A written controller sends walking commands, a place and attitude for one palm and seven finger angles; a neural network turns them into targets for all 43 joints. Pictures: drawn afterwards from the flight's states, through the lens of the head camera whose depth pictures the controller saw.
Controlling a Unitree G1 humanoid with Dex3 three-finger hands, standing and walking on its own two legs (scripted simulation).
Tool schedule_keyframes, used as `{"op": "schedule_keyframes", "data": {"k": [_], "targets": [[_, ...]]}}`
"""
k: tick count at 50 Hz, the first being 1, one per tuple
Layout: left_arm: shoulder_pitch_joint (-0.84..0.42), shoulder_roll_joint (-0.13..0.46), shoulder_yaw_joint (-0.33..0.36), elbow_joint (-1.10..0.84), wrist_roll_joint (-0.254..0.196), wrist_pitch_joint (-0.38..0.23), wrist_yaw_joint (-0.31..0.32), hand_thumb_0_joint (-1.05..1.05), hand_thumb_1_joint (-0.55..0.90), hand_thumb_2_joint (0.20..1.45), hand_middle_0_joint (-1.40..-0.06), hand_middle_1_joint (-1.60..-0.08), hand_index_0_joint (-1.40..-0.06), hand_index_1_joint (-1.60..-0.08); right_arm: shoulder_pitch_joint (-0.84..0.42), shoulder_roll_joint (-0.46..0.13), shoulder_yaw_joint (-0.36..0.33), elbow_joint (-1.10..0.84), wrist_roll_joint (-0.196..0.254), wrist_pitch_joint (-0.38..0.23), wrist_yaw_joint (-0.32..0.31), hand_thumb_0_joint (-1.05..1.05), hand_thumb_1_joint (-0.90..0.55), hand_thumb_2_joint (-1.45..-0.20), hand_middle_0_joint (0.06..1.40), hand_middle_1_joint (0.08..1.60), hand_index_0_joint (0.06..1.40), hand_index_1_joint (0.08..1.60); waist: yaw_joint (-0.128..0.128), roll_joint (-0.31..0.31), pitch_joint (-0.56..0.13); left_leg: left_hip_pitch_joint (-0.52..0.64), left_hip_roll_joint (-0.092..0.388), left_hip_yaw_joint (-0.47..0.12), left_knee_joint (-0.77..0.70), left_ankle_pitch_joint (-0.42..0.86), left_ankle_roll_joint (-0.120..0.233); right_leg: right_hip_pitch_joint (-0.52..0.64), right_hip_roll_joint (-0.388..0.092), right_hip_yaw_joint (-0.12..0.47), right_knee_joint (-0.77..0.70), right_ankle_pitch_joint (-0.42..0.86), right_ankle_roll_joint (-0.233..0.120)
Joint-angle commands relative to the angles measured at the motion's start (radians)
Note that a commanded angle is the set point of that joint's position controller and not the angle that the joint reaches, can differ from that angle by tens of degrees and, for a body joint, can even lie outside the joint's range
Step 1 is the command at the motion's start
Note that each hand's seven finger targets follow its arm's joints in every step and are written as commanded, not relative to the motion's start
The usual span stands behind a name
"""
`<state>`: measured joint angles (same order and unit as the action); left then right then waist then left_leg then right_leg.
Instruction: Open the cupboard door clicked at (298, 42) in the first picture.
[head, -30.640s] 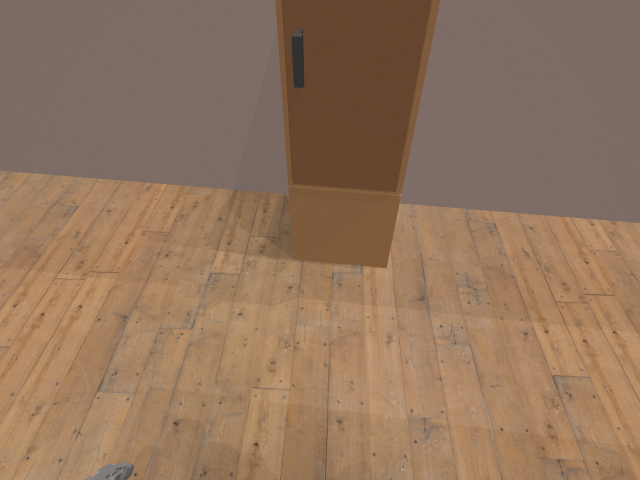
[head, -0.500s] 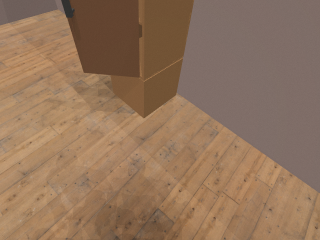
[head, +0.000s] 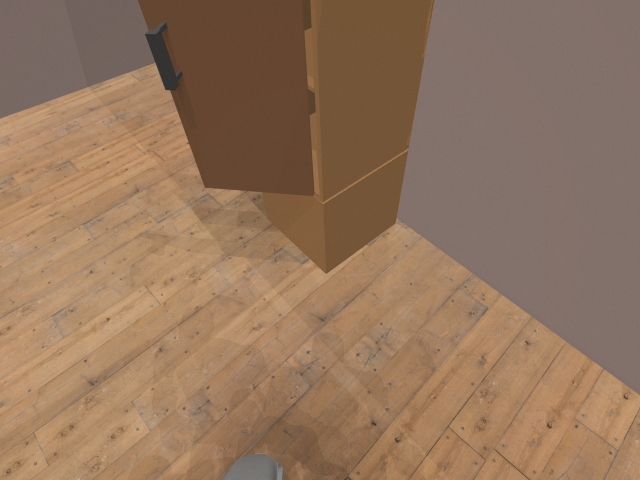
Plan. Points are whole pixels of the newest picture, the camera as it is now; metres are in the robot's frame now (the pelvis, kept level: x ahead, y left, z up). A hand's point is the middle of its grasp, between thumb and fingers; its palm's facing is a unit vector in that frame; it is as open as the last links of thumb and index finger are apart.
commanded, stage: take the last steps up to it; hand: left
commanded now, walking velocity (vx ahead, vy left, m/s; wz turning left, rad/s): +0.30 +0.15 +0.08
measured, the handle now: (167, 56) +0.93 +0.39 +0.08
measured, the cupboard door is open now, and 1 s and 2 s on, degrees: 41 41 41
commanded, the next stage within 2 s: come to a stop and stand still in 0.68 s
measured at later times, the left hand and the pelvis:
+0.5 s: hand (142, 418) +0.23 +0.31 -0.18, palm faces +0.10 -0.98 -0.19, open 7.3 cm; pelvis +0.19 +0.12 -0.01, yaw +1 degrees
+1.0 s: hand (170, 314) +0.41 +0.32 -0.17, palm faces +0.03 -0.97 -0.26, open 7.1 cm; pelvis +0.35 +0.13 +0.00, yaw +0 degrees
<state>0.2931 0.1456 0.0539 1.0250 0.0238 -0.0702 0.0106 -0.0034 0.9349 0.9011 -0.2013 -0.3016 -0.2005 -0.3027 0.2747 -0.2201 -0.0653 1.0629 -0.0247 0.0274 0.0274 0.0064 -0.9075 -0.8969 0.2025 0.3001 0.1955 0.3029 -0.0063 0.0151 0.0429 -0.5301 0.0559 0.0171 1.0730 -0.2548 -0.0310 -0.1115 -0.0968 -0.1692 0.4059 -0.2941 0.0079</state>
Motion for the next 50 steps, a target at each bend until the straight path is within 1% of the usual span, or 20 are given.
{"op": "schedule_keyframes", "data": {"k": [1,8,10,11,12,13,14,17,20,27,34,35,37,38,39,40,41,43,45,50], "targets": [[0.138,0.149,0.019,0.019,-0.003,-0.024,0.004,0.0,0.9,0.9,-0.2,-0.3,-0.2,-0.3,-0.085,0.016,0.009,-0.08,0.005,-0.021,0.014,0.0,-0.9,-0.9,0.2,0.3,0.2,0.3,0.04,-0.134,0.026,-0.131,0.028,0.045,-0.094,0.08,-0.024,0.098,-0.231,0.071,-0.172,0.531,-0.077],[0.134,0.183,0.022,0.057,0.01,-0.011,0.009,0.0,0.9,0.9,-0.2,-0.3,-0.2,-0.3,-0.201,0.007,0.018,-0.136,0.008,-0.043,0.03,0.0,-0.9,-0.9,0.2,0.3,0.2,0.3,0.043,-0.229,0.07,0.043,0.0,0.103,-0.422,0.045,0.023,0.061,-0.26,0.041,-0.118,0.508,-0.071],[0.097,0.203,0.03,0.049,0.006,-0.006,0.009,0.0,0.9,0.9,-0.2,-0.3,-0.2,-0.3,-0.038,-0.033,0.01,-0.092,0.001,-0.057,0.016,0.0,-0.9,-0.9,0.2,0.3,0.2,0.3,-0.043,-0.186,-0.009,0.315,-0.063,0.146,-0.538,0.059,0.051,-0.013,-0.233,-0.01,0.069,0.62,-0.052],[0.101,0.187,0.026,0.043,0.003,-0.004,0.003,0.0,0.9,0.9,-0.2,-0.3,-0.2,-0.3,0.113,-0.095,-0.005,-0.047,-0.005,-0.062,0.004,0.0,-0.9,-0.9,0.2,0.3,0.2,0.3,-0.104,-0.079,-0.111,0.516,-0.05,0.144,-0.573,0.064,0.062,-0.072,-0.189,-0.039,0.276,0.533,-0.03],[0.159,0.128,0.021,0.03,-0.011,0.004,-0.007,0.0,0.9,0.9,-0.2,-0.3,-0.2,-0.3,0.231,-0.224,-0.035,-0.025,-0.017,-0.071,-0.013,0.0,-0.9,-0.9,0.2,0.3,0.2,0.3,-0.131,0.196,-0.246,0.74,0.187,-0.171,-0.585,0.132,0.139,-0.296,-0.041,-0.075,0.567,0.05,0.011],[0.113,0.09,0.005,-0.004,-0.013,0.008,-0.005,0.0,0.9,0.9,-0.2,-0.3,-0.2,-0.3,0.289,-0.273,-0.049,-0.016,-0.006,-0.064,-0.033,0.0,-0.9,-0.9,0.2,0.3,0.2,0.3,-0.143,0.296,-0.287,0.77,0.309,-0.381,-0.699,0.182,0.214,-0.441,0.031,0.036,0.827,-0.321,0.003],[0.038,0.084,0.008,-0.033,-0.016,0.013,0.0,0.0,0.9,0.9,-0.2,-0.3,-0.2,-0.3,0.237,-0.263,-0.046,-0.027,-0.003,-0.058,-0.043,0.0,-0.9,-0.9,0.2,0.3,0.2,0.3,-0.127,0.195,-0.207,0.694,0.346,-0.381,-0.76,0.176,0.246,-0.517,0.001,0.123,0.958,-0.295,-0.026],[0.019,0.077,0.017,-0.001,0.0,0.032,-0.009,0.0,0.9,0.9,-0.2,-0.3,-0.2,-0.3,0.023,-0.109,-0.001,-0.089,-0.001,-0.077,-0.048,0.0,-0.9,-0.9,0.2,0.3,0.2,0.3,-0.024,0.103,-0.054,0.376,0.26,-0.204,-0.827,0.052,0.193,-0.495,-0.077,0.161,0.953,-0.078,-0.025],[0.076,0.049,0.016,0.015,0.006,0.052,-0.015,0.0,0.9,0.9,-0.2,-0.3,-0.2,-0.3,0.011,-0.068,0.012,-0.081,0.001,-0.094,-0.048,0.0,-0.9,-0.9,0.2,0.3,0.2,0.3,0.031,0.107,-0.018,0.282,0.202,-0.095,-0.89,0.08,0.183,-0.443,-0.064,0.137,0.854,-0.017,-0.013],[-0.071,0.063,0.022,-0.06,0.005,0.066,-0.019,0.0,0.9,0.9,-0.2,-0.3,-0.2,-0.3,0.075,-0.055,0.007,-0.06,-0.002,-0.097,-0.044,0.0,-0.9,-0.9,0.2,0.3,0.2,0.3,0.026,-0.01,0.026,0.379,0.192,-0.054,-0.948,0.172,0.219,-0.514,-0.054,0.137,0.603,0.103,0.001],[-0.188,0.059,0.001,-0.118,0.004,0.051,-0.012,0.0,0.9,0.9,-0.2,-0.3,-0.2,-0.3,0.17,-0.056,0.021,-0.007,-0.012,-0.09,-0.046,0.0,-0.9,-0.9,0.2,0.3,0.2,0.3,-0.009,0.024,0.022,0.496,0.186,0.007,-0.82,0.521,0.212,-0.4,0.007,0.072,0.307,0.041,-0.034],[-0.18,0.06,-0.001,-0.118,0.005,0.048,-0.011,0.0,0.9,0.9,-0.2,-0.3,-0.2,-0.3,0.179,-0.057,0.023,0.0,-0.012,-0.088,-0.047,0.0,-0.9,-0.9,0.2,0.3,0.2,0.3,-0.006,0.031,0.016,0.501,0.177,0.02,-0.784,0.576,0.199,-0.357,0.023,0.058,0.27,0.031,-0.042],[-0.066,0.083,0.005,-0.086,0.004,0.037,-0.009,0.0,0.9,0.9,-0.2,-0.3,-0.2,-0.3,0.168,-0.064,0.026,0.007,-0.002,-0.084,-0.049,0.0,-0.9,-0.9,0.2,0.3,0.2,0.3,0.048,-0.001,-0.041,0.465,0.133,0.056,-0.638,0.648,0.148,-0.149,0.057,0.04,0.141,0.104,-0.056],[0.051,0.126,0.019,-0.054,0.006,0.025,-0.005,0.0,0.9,0.9,-0.2,-0.3,-0.2,-0.3,0.151,-0.063,0.025,-0.001,0.009,-0.087,-0.046,0.0,-0.9,-0.9,0.2,0.3,0.2,0.3,0.101,-0.062,-0.102,0.33,0.089,0.076,-0.487,0.574,0.112,0.087,0.014,0.109,0.088,0.224,-0.081],[0.192,0.216,0.043,-0.019,0.008,0.014,0.004,0.0,0.9,0.9,-0.2,-0.3,-0.2,-0.3,0.148,-0.044,0.023,-0.026,0.021,-0.092,-0.045,0.0,-0.9,-0.9,0.2,0.3,0.2,0.3,0.138,-0.218,-0.197,0.082,-0.024,0.137,-0.25,0.23,0.055,0.342,-0.232,0.442,0.059,0.473,-0.183],[0.213,0.269,0.043,-0.004,-0.01,0.016,0.008,0.0,0.9,0.9,-0.2,-0.3,-0.2,-0.3,0.146,-0.046,0.025,-0.04,0.022,-0.083,-0.048,0.0,-0.9,-0.9,0.2,0.3,0.2,0.3,0.117,-0.257,-0.205,-0.021,-0.091,0.105,0.009,-0.379,0.011,0.361,-0.433,0.613,-0.029,0.773,-0.317],[0.145,0.218,0.036,-0.015,-0.014,0.016,0.024,0.0,0.9,0.9,-0.2,-0.3,-0.2,-0.3,0.073,-0.048,0.026,-0.044,0.019,-0.069,-0.056,0.0,-0.9,-0.9,0.2,0.3,0.2,0.3,0.105,-0.124,-0.132,-0.04,-0.034,-0.029,0.038,-0.347,0.011,0.26,-0.392,0.499,-0.01,0.984,-0.316],[0.016,0.171,0.014,-0.049,-0.012,0.03,0.038,0.0,0.9,0.9,-0.2,-0.3,-0.2,-0.3,0.02,-0.01,0.026,-0.041,0.026,-0.036,-0.057,0.0,-0.9,-0.9,0.2,0.3,0.2,0.3,0.055,-0.098,-0.057,0.029,-0.008,-0.035,0.005,-0.27,-0.004,0.062,-0.305,0.333,-0.024,1.036,-0.251],[-0.05,0.164,0.011,-0.061,-0.011,0.032,0.039,0.0,0.9,0.9,-0.2,-0.3,-0.2,-0.3,0.068,0.021,0.027,-0.025,0.03,-0.009,-0.049,0.0,-0.9,-0.9,0.2,0.3,0.2,0.3,0.008,-0.13,-0.076,0.114,-0.019,-0.018,-0.095,-0.21,-0.014,-0.018,-0.229,0.198,-0.036,0.985,-0.193],[-0.058,0.193,0.034,-0.06,-0.005,0.055,0.034,0.0,0.9,0.9,-0.2,-0.3,-0.2,-0.3,0.02,0.006,0.008,-0.041,0.02,0.022,-0.04,0.0,-0.9,-0.9,0.2,0.3,0.2,0.3,0.018,-0.169,-0.088,0.123,-0.054,0.034,-0.204,-0.131,-0.034,-0.002,-0.189,0.152,-0.006,0.899,-0.171]]}}
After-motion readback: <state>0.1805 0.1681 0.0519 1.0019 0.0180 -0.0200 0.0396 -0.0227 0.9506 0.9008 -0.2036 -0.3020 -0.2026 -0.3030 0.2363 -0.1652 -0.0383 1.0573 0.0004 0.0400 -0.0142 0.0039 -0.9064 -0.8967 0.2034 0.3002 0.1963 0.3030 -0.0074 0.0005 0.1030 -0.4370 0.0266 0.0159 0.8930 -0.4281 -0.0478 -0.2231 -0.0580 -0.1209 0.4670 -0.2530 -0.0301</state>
